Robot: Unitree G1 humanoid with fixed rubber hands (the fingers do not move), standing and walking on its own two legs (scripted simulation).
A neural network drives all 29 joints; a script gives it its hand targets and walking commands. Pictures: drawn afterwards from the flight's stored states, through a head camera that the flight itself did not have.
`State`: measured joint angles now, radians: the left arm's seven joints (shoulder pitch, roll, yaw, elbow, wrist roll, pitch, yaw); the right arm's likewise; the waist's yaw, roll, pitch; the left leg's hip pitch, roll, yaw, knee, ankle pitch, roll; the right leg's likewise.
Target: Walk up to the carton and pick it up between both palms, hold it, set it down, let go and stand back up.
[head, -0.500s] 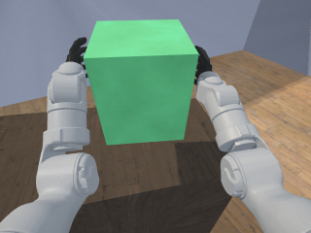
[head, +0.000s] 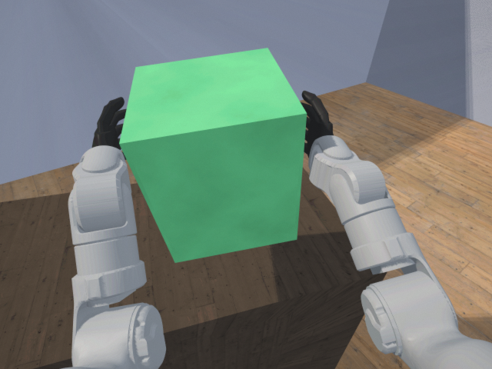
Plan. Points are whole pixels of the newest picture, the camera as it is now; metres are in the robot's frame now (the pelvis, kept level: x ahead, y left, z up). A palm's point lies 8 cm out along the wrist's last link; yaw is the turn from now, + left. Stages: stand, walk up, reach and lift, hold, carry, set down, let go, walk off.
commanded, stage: hold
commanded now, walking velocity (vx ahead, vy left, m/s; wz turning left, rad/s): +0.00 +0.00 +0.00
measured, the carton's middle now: (220, 157) +0.38 +0.01 +0.21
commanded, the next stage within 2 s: none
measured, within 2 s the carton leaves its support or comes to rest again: neither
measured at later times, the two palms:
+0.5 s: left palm (108, 124) +0.37 +0.17 +0.28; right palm (313, 126) +0.37 -0.13 +0.27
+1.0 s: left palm (113, 147) +0.34 +0.16 +0.26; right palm (324, 143) +0.34 -0.14 +0.26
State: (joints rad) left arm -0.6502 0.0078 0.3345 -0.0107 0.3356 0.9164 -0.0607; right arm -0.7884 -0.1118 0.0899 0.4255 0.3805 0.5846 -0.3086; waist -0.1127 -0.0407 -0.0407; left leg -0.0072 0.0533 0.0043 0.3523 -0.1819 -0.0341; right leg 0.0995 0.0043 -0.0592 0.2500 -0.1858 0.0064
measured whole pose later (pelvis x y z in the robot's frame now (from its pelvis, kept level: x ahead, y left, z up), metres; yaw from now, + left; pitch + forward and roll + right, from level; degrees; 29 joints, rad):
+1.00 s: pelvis -0.01 +0.01 +0.00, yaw +0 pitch -9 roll -1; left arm -0.69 0.00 0.34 0.02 0.34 0.91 -0.05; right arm -0.80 -0.11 0.06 0.43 0.37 0.59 -0.30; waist -0.11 -0.02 -0.04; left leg -0.03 0.05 0.01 0.35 -0.17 -0.03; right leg 0.08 0.00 -0.05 0.25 -0.17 0.01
